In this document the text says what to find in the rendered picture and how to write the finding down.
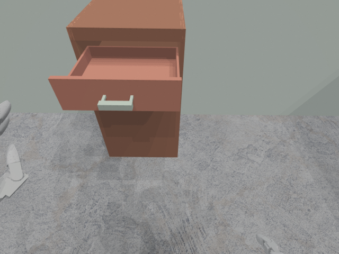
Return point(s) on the cabinet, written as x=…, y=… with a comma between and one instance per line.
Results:
x=134, y=23

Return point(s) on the drawer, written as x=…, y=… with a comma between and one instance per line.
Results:
x=150, y=74

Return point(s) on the handle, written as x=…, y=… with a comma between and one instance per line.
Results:
x=104, y=105

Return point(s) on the right robot hand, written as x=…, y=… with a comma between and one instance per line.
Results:
x=270, y=247

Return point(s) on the left robot hand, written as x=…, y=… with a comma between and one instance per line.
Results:
x=10, y=183

